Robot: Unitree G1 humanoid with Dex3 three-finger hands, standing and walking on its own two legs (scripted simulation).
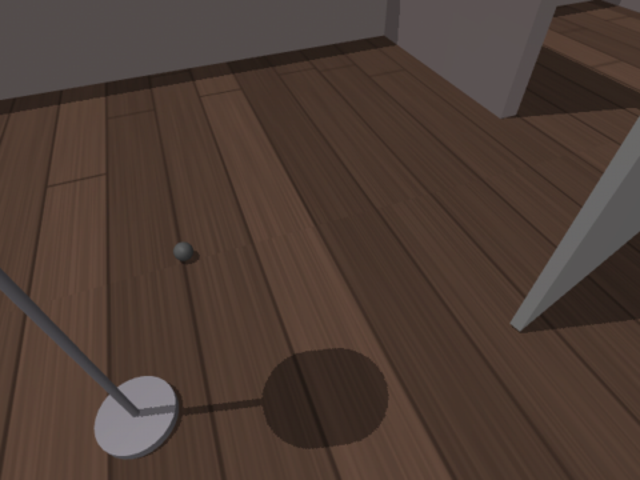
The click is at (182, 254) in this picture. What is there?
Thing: free ball
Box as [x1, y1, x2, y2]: [173, 242, 192, 260]
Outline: 180,242 174,247 173,252 175,257 178,259 186,260 192,254 192,247 186,242
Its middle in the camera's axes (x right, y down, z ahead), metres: -0.58 +0.02 +1.66
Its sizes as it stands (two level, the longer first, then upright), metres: 0.081 0.081 0.081
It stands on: the floor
